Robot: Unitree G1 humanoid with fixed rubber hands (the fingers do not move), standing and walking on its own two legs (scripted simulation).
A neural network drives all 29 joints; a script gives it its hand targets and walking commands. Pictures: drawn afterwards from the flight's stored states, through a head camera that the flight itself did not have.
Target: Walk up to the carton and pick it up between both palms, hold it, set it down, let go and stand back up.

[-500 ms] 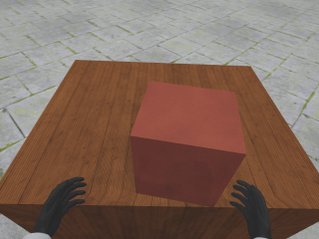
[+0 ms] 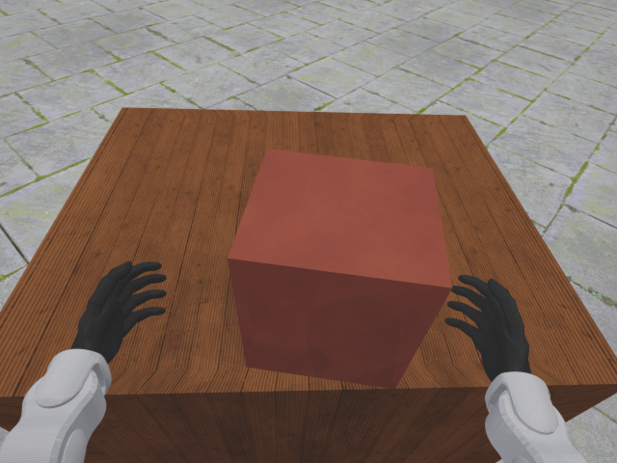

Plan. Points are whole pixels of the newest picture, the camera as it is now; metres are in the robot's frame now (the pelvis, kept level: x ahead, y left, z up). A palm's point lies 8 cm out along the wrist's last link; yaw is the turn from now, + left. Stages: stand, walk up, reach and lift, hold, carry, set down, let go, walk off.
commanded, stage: reach and lift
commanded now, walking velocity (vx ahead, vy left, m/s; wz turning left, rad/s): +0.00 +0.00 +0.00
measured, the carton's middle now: (333, 274) +0.36 -0.02 +0.05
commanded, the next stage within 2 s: none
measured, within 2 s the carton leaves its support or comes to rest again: neither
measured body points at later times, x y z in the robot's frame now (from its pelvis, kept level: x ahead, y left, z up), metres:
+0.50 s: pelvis -0.01 +0.00 +0.00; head +0.00 +0.03 +0.45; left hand +0.34 +0.24 +0.14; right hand +0.31 -0.20 +0.14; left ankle -0.01 +0.12 -0.75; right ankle +0.00 -0.13 -0.75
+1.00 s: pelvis -0.01 +0.00 +0.00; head -0.01 +0.02 +0.45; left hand +0.41 +0.23 +0.21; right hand +0.37 -0.21 +0.19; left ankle -0.01 +0.12 -0.75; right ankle +0.00 -0.13 -0.75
